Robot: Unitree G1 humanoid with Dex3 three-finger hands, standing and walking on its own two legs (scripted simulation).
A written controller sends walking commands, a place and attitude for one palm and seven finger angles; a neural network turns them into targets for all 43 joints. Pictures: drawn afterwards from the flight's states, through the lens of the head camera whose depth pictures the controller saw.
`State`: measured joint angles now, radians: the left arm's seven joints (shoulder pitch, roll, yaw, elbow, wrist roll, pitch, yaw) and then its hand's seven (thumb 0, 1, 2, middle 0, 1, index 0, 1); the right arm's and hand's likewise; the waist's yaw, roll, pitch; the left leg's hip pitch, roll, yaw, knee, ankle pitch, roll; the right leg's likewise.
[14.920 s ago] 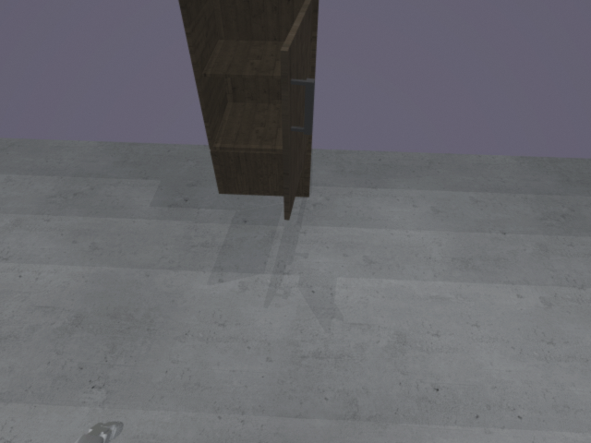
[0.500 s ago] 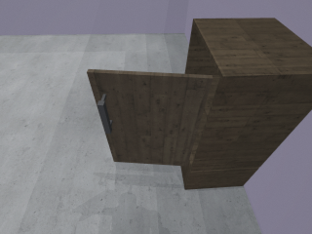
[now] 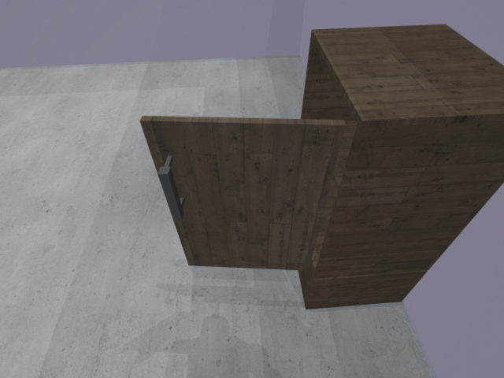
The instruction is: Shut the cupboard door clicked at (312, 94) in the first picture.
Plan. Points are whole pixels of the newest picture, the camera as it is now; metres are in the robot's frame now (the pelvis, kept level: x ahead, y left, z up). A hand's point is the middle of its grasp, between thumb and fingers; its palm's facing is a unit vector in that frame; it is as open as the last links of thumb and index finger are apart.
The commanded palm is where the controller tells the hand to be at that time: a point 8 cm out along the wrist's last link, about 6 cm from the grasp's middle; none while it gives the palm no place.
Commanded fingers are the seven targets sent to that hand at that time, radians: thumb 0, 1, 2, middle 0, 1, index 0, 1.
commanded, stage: look again from close up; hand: left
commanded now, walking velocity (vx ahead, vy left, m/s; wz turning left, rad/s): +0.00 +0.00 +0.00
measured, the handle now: (173, 188) +0.52 +0.22 -0.05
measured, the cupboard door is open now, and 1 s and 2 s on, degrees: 83 83 83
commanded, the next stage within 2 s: shuffle to correct the standing spot in 0.32 s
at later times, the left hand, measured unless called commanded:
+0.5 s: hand out of the picture +0.00 +0.19 -0.17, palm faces +0.01 -0.98 -0.19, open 7.3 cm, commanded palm none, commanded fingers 0.00 0.90 0.90 -0.20 -0.30 -0.20 -0.30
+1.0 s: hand out of the picture +0.07 +0.20 -0.18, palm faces +0.04 -0.98 -0.19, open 7.3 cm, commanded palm none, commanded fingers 0.00 0.90 0.90 -0.20 -0.30 -0.20 -0.30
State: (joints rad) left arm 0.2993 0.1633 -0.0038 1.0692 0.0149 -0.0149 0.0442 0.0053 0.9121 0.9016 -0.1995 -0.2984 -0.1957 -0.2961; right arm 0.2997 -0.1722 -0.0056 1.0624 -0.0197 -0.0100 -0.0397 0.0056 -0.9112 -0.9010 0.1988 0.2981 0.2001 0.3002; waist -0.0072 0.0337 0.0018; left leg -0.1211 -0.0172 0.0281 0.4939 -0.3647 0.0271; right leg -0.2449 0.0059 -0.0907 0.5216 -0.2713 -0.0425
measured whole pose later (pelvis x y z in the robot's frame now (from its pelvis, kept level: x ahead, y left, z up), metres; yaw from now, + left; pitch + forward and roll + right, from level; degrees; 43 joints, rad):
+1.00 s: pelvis +0.06 +0.03 -0.01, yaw +0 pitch -2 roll -1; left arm 0.29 0.13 0.01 1.05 0.03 -0.02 0.06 0.01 0.92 0.90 -0.20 -0.30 -0.20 -0.30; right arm 0.33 -0.12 -0.01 1.15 0.00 0.01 -0.05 0.01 -0.91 -0.90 0.20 0.30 0.20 0.30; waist 0.00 0.00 0.08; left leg -0.24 0.00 0.06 0.79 -0.51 0.01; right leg -0.17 -0.03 -0.11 0.56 -0.36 -0.02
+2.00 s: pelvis +0.05 +0.04 +0.00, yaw +0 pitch -1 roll -1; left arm 0.31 0.13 -0.02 1.11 0.02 -0.02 0.04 0.00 0.91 0.90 -0.20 -0.30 -0.20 -0.30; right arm 0.31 -0.15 0.02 1.09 -0.02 -0.01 -0.02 0.01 -0.92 -0.90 0.20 0.30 0.20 0.30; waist -0.01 0.04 0.04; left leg -0.25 0.01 0.07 0.53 -0.26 0.03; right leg -0.18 -0.04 -0.10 0.50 -0.30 0.01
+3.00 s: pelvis +0.01 +0.01 -0.12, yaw -1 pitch +16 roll -2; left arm 0.49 0.20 0.17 -0.04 -0.31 -0.64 -0.32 0.02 0.90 0.90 -0.56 -0.69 -0.55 -0.69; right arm 0.10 -0.24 -0.04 0.55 0.01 -0.28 -0.04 0.01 -0.91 -0.90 0.20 0.30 0.20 0.30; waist 0.08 0.01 -0.13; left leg -1.07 0.05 -0.06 1.35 -0.55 -0.04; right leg -0.98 -0.02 -0.15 1.33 -0.62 -0.07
